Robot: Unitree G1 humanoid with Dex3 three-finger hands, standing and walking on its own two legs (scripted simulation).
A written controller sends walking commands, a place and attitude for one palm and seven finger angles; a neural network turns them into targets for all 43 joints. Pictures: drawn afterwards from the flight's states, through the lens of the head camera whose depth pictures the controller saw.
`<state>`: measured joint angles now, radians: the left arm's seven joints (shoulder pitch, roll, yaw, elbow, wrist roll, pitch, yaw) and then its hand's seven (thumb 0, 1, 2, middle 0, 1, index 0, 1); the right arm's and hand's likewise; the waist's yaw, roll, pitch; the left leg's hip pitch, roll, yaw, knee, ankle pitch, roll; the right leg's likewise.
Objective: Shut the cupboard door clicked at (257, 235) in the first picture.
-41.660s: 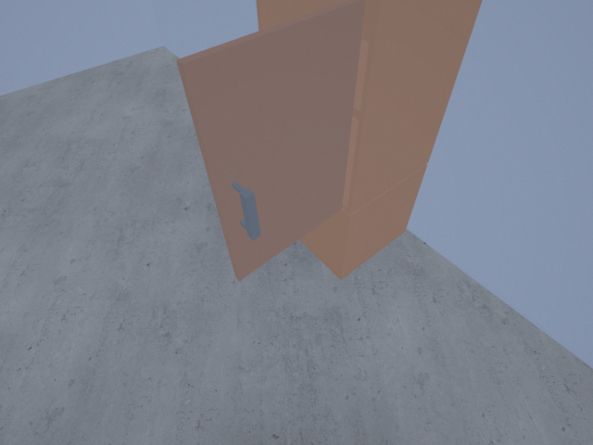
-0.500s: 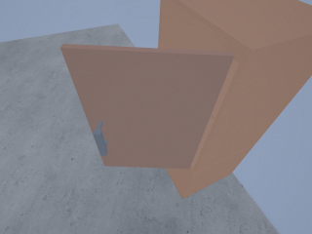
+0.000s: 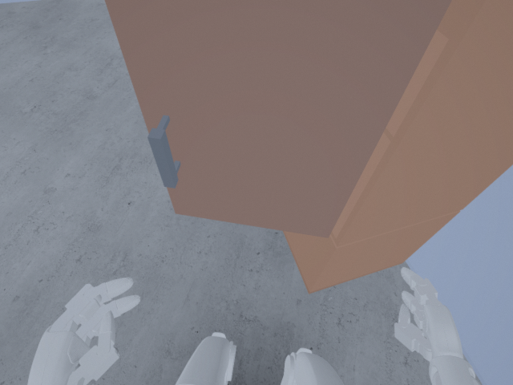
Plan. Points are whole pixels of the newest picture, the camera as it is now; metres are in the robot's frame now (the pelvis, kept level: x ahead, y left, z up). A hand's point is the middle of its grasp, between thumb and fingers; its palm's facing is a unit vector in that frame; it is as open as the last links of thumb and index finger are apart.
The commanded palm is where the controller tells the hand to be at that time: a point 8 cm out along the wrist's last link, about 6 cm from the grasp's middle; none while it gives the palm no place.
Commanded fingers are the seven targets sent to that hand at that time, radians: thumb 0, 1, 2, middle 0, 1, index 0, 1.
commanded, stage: raise the hand and make a fist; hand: left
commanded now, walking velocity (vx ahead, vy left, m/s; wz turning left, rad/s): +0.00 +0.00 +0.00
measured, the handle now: (168, 152) +0.48 +0.22 +0.04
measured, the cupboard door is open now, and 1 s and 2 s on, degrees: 63 63 63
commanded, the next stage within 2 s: bring the fist close to the handle in 1.40 s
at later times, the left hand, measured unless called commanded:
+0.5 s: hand (124, 307) +0.21 +0.20 +0.04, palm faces -0.03 -1.00 -0.03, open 3.5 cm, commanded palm +0.19 +0.26 +0.04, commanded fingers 0.00 0.90 0.90 -1.13 -1.32 -1.13 -1.32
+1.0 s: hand (106, 283) +0.23 +0.24 +0.04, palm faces -0.03 -1.00 -0.02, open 3.1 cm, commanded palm +0.21 +0.29 +0.04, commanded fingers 0.00 0.90 0.90 -1.30 -1.50 -1.30 -1.50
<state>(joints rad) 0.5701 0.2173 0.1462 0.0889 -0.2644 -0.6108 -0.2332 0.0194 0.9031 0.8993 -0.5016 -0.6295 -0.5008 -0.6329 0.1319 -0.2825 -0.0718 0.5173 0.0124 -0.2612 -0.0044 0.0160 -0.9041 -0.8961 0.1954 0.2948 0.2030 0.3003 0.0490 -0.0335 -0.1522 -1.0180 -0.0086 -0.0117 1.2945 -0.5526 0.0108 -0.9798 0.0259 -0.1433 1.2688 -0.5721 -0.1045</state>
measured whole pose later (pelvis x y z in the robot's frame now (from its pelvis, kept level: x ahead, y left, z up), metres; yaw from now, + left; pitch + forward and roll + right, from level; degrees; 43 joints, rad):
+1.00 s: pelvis +0.01 +0.05 +0.00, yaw -2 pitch +19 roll -5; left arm 0.38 0.25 0.13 -0.02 -0.27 -0.47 -0.24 0.02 0.90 0.90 -1.28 -1.49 -1.28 -1.49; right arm 0.22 -0.23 0.02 0.48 0.02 -0.16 -0.03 0.02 -0.90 -0.90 0.20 0.30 0.21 0.30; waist 0.02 0.02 -0.18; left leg -1.08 -0.02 0.01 1.31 -0.56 0.08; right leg -1.02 0.02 -0.12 1.23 -0.55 -0.03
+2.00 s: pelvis +0.01 +0.02 +0.00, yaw -2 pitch +20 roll -2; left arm 0.12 0.26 0.17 0.20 -0.28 -0.43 -0.24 0.02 0.90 0.90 -1.30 -1.50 -1.30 -1.50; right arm 0.25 -0.26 0.01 0.53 0.04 -0.11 -0.03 0.02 -0.90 -0.90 0.20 0.30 0.21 0.30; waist -0.01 0.04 -0.20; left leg -1.08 0.00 0.02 1.29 -0.56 0.05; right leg -1.04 0.04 -0.11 1.25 -0.56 -0.06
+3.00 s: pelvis +0.01 +0.03 +0.01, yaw -2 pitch +20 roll -2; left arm -0.19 0.22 0.12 0.52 -0.19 -0.51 -0.16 0.02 0.90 0.90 -1.30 -1.50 -1.30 -1.50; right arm 0.22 -0.26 0.00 0.59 0.03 -0.03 0.00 0.01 -0.90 -0.90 0.20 0.30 0.21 0.30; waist -0.02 0.02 -0.17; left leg -1.06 -0.01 0.04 1.25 -0.54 0.06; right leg -1.03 0.03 -0.09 1.21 -0.53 -0.05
